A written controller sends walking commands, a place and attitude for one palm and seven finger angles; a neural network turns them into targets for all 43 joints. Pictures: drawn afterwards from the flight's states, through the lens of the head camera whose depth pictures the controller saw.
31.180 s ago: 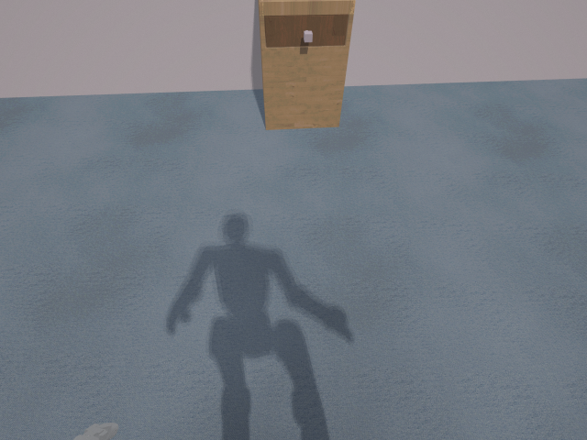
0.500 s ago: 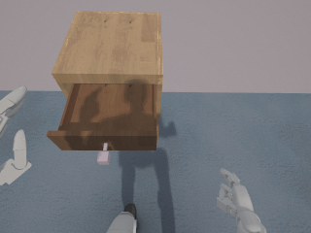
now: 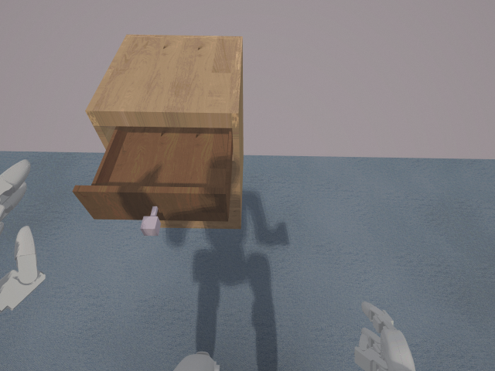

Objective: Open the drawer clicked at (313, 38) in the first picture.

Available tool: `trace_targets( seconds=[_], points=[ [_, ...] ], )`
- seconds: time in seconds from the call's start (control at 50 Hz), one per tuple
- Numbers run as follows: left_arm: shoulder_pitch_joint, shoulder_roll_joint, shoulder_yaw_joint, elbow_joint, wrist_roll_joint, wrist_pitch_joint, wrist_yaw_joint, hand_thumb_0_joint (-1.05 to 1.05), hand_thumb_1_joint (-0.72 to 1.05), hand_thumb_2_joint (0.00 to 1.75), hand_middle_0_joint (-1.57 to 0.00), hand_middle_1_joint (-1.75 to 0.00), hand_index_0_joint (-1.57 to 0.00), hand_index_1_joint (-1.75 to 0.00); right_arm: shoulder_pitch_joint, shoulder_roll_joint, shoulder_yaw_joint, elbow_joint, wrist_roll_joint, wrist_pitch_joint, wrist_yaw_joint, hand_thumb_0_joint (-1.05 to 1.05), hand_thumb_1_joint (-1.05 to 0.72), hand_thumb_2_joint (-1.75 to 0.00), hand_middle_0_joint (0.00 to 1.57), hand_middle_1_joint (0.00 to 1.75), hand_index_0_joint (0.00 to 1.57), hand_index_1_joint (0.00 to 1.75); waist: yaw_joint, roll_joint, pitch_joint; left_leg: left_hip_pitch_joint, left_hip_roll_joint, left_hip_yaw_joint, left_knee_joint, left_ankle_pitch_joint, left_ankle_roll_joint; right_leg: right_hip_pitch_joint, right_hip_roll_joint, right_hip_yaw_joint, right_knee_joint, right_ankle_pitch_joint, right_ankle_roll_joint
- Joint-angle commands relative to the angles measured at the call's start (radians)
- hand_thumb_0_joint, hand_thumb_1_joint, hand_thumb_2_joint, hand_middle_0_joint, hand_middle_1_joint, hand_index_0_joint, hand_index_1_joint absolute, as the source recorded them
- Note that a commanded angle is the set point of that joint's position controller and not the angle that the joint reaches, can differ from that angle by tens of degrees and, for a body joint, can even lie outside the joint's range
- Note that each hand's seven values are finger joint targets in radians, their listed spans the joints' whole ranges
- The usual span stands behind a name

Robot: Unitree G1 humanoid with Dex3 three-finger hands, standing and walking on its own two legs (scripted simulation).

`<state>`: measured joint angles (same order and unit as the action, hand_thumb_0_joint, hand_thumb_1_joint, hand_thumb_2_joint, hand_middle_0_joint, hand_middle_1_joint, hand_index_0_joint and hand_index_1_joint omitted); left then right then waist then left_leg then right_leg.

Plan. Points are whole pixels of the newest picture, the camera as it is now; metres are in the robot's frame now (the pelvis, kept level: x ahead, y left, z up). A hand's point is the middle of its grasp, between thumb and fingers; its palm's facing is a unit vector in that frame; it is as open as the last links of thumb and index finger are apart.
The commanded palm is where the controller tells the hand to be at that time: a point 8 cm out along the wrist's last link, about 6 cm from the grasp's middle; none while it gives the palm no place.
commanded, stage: stop stepping back and stand still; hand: left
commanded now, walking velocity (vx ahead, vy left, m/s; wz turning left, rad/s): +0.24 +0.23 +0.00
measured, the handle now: (152, 219) +0.49 +0.27 -0.21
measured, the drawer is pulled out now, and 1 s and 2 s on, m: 0.24 0.24 0.24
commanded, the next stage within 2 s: let the arm hang, fingers relaxed in 1.02 s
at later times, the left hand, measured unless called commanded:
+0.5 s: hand out of the picture +0.15 +0.26 +0.17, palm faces +0.40 -0.79 -0.47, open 7.4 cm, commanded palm +0.09 +0.30 +0.19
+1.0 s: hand out of the picture +0.18 +0.28 +0.16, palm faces +0.32 -0.83 -0.46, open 7.4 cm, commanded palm +0.11 +0.33 +0.19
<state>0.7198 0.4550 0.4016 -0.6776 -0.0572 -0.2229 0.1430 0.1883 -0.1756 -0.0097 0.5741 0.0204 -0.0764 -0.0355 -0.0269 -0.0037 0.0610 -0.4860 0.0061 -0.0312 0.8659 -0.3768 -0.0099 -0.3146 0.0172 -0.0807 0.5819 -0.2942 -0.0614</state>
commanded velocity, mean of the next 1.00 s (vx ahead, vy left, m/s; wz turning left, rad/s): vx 0.02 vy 0.03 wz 0.00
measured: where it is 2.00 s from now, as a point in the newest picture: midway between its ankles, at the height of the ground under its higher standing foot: outside the picture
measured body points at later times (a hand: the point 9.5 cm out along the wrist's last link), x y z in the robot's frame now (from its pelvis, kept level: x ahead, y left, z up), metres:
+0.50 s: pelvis -0.02 +0.01 +0.00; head -0.01 +0.01 +0.45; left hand +0.13 +0.30 +0.20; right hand +0.16 -0.21 -0.07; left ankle -0.05 +0.15 -0.73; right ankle +0.01 -0.08 -0.73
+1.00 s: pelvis -0.01 +0.04 +0.01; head +0.03 +0.06 +0.46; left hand +0.16 +0.32 +0.19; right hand +0.16 -0.18 -0.07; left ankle -0.05 +0.15 -0.73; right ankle +0.01 -0.08 -0.73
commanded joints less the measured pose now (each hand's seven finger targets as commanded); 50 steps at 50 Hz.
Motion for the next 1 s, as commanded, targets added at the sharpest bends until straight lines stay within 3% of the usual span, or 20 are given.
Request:
trace_targets(
  seconds=[0.0,0.04,0.1,0.16,0.2,0.22,0.26,0.28,0.3,0.32,0.34,0.38,0.4,0.44,0.48,0.54,0.58,0.72,0.9,0.98],
  points=[
    [-0.061,0.08,0.093,-0.035,-0.004,-0.043,0.019,0.0,0.9,0.9,-0.2,-0.3,-0.2,-0.3,-0.066,-0.14,-0.058,-0.122,-0.009,-0.035,-0.014,0.0,-0.9,-0.9,0.2,0.3,0.2,0.3,-0.028,-0.088,-0.069,-0.106,0.009,-0.024,0.263,0.03,0.001,0.02,-0.341,0.361,-0.365,-0.16,-0.061],
    [-0.039,0.075,0.078,0.024,0.017,-0.062,0.023,0.0,0.9,0.9,-0.2,-0.3,-0.2,-0.3,-0.067,-0.138,-0.053,-0.105,-0.008,-0.046,-0.021,0.0,-0.9,-0.9,0.2,0.3,0.2,0.3,-0.017,-0.112,-0.086,-0.066,0.008,0.015,0.139,0.041,0.01,0.073,-0.308,0.295,-0.345,-0.077,-0.04],
    [-0.077,0.086,0.058,-0.049,0.025,-0.082,0.034,0.0,0.9,0.9,-0.2,-0.3,-0.2,-0.3,-0.086,-0.144,-0.058,-0.116,-0.009,-0.075,-0.023,0.0,-0.9,-0.9,0.2,0.3,0.2,0.3,0.004,-0.156,-0.095,0.008,-0.006,0.064,-0.08,-0.002,0.029,0.148,-0.319,0.296,-0.37,-0.045,-0.017],
    [-0.038,0.102,0.08,-0.111,0.034,-0.09,0.049,0.0,0.9,0.9,-0.2,-0.3,-0.2,-0.3,-0.071,-0.131,-0.057,-0.123,-0.012,-0.092,-0.017,0.0,-0.9,-0.9,0.2,0.3,0.2,0.3,0.027,-0.167,-0.136,0.109,-0.012,0.101,-0.29,-0.018,0.049,0.207,-0.32,0.283,-0.335,0.033,-0.036],
    [-0.006,0.109,0.089,-0.111,0.032,-0.086,0.053,0.0,0.9,0.9,-0.2,-0.3,-0.2,-0.3,-0.049,-0.128,-0.056,-0.122,-0.004,-0.095,-0.016,0.0,-0.9,-0.9,0.2,0.3,0.2,0.3,0.015,-0.132,-0.135,0.228,-0.014,0.105,-0.449,0.058,0.058,0.17,-0.293,0.254,-0.292,0.047,-0.023],
    [-0.009,0.098,0.08,-0.13,0.026,-0.092,0.053,0.0,0.9,0.9,-0.2,-0.3,-0.2,-0.3,-0.038,-0.127,-0.052,-0.124,-0.006,-0.094,-0.015,0.0,-0.9,-0.9,0.2,0.3,0.2,0.3,0.011,-0.079,-0.147,0.267,-0.004,0.101,-0.51,0.092,0.063,0.181,-0.257,0.201,-0.254,0.035,-0.001],
    [-0.016,0.097,0.078,-0.135,0.015,-0.1,0.049,0.0,0.9,0.9,-0.2,-0.3,-0.2,-0.3,-0.034,-0.157,-0.066,-0.138,-0.004,-0.101,-0.017,0.0,-0.9,-0.9,0.2,0.3,0.2,0.3,0.015,0.039,-0.12,0.295,0.102,-0.003,-0.578,0.148,0.097,0.145,-0.149,0.133,-0.136,0.03,0.047],
    [-0.012,0.086,0.078,-0.14,0.01,-0.099,0.042,0.0,0.9,0.9,-0.2,-0.3,-0.2,-0.3,-0.036,-0.176,-0.077,-0.145,-0.001,-0.1,-0.013,0.0,-0.9,-0.9,0.2,0.3,0.2,0.3,0.021,0.102,-0.12,0.312,0.164,-0.064,-0.545,0.253,0.115,0.108,-0.095,0.091,-0.059,0.069,0.068],
    [-0.001,0.09,0.085,-0.123,0.007,-0.093,0.035,0.0,0.9,0.9,-0.2,-0.3,-0.2,-0.3,-0.025,-0.169,-0.079,-0.143,0.013,-0.095,-0.011,0.0,-0.9,-0.9,0.2,0.3,0.2,0.3,0.02,0.129,-0.132,0.298,0.189,-0.06,-0.527,0.219,0.114,0.084,-0.077,0.06,-0.026,-0.002,0.077],
    [-0.02,0.099,0.108,-0.119,0.012,-0.086,0.04,0.0,0.9,0.9,-0.2,-0.3,-0.2,-0.3,-0.039,-0.135,-0.057,-0.137,0.015,-0.091,-0.013,0.0,-0.9,-0.9,0.2,0.3,0.2,0.3,0.014,0.194,-0.105,0.211,0.178,-0.057,-0.543,0.16,0.109,0.119,-0.069,0.038,-0.029,-0.02,0.073],
    [-0.041,0.091,0.104,-0.106,0.013,-0.08,0.041,0.0,0.9,0.9,-0.2,-0.3,-0.2,-0.3,-0.045,-0.135,-0.049,-0.138,0.015,-0.092,-0.014,0.0,-0.9,-0.9,0.2,0.3,0.2,0.3,0.015,0.18,-0.062,0.127,0.168,-0.044,-0.547,0.104,0.1,0.158,-0.062,0.033,-0.045,-0.008,0.07],
    [-0.061,0.077,0.094,-0.065,0.013,-0.078,0.041,0.0,0.9,0.9,-0.2,-0.3,-0.2,-0.3,-0.046,-0.139,-0.05,-0.128,0.019,-0.1,-0.013,0.0,-0.9,-0.9,0.2,0.3,0.2,0.3,0.014,0.039,-0.036,0.08,0.109,-0.003,-0.474,0.045,0.077,0.203,-0.085,0.104,-0.157,0.051,0.063],
    [-0.071,0.074,0.083,-0.072,0.012,-0.074,0.04,0.0,0.9,0.9,-0.2,-0.3,-0.2,-0.3,-0.041,-0.14,-0.056,-0.126,0.019,-0.099,-0.011,0.0,-0.9,-0.9,0.2,0.3,0.2,0.3,0.005,-0.055,-0.037,0.114,0.062,0.031,-0.399,0.041,0.056,0.163,-0.131,0.194,-0.226,0.034,0.044],
    [-0.087,0.062,0.061,-0.072,0.011,-0.068,0.041,0.0,0.9,0.9,-0.2,-0.3,-0.2,-0.3,-0.03,-0.136,-0.053,-0.116,0.013,-0.093,-0.001,0.0,-0.9,-0.9,0.2,0.3,0.2,0.3,-0.003,-0.132,-0.054,0.16,0.022,0.06,-0.316,0.018,0.042,0.129,-0.226,0.286,-0.331,-0.043,0.006],
    [-0.098,0.056,0.048,-0.092,0.014,-0.059,0.042,0.0,0.9,0.9,-0.2,-0.3,-0.2,-0.3,-0.043,-0.133,-0.044,-0.113,0.005,-0.089,0.002,0.0,-0.9,-0.9,0.2,0.3,0.2,0.3,-0.003,-0.107,-0.057,0.222,0.032,0.042,-0.383,0.078,0.048,0.116,-0.215,0.234,-0.314,-0.002,0.002],
    [-0.105,0.06,0.048,-0.136,0.02,-0.056,0.046,0.0,0.9,0.9,-0.2,-0.3,-0.2,-0.3,-0.069,-0.134,-0.03,-0.121,-0.002,-0.085,-0.005,0.0,-0.9,-0.9,0.2,0.3,0.2,0.3,0.008,0.096,-0.059,0.233,0.107,-0.022,-0.532,0.199,0.066,0.161,-0.095,0.106,-0.176,0.11,0.052],
    [-0.102,0.057,0.048,-0.155,0.022,-0.054,0.046,0.0,0.9,0.9,-0.2,-0.3,-0.2,-0.3,-0.077,-0.129,-0.027,-0.129,0.0,-0.083,-0.004,0.0,-0.9,-0.9,0.2,0.3,0.2,0.3,0.014,0.117,-0.081,0.215,0.136,-0.037,-0.542,0.267,0.072,0.211,-0.069,0.064,-0.131,0.192,0.065],
    [-0.063,0.054,0.053,-0.151,0.01,-0.053,0.041,0.0,0.9,0.9,-0.2,-0.3,-0.2,-0.3,-0.067,-0.127,-0.027,-0.129,0.001,-0.082,0.004,0.0,-0.9,-0.9,0.2,0.3,0.2,0.3,0.012,0.069,-0.114,0.211,0.104,0.001,-0.514,0.31,0.043,0.284,-0.074,0.055,-0.158,0.299,0.06],
    [-0.03,0.068,0.071,-0.174,0.006,-0.055,0.041,0.0,0.9,0.9,-0.2,-0.3,-0.2,-0.3,-0.073,-0.133,-0.037,-0.136,0.005,-0.061,0.0,0.0,-0.9,-0.9,0.2,0.3,0.2,0.3,0.011,0.105,-0.132,0.252,0.093,0.017,-0.499,0.395,0.032,0.284,-0.075,0.046,-0.148,0.366,0.053],
    [-0.013,0.064,0.072,-0.153,0.005,-0.054,0.042,0.0,0.9,0.9,-0.2,-0.3,-0.2,-0.3,-0.075,-0.131,-0.037,-0.138,0.006,-0.053,-0.001,0.0,-0.9,-0.9,0.2,0.3,0.2,0.3,0.013,0.077,-0.135,0.258,0.093,0.018,-0.494,0.406,0.032,0.286,-0.076,0.044,-0.149,0.371,0.056]
  ],
)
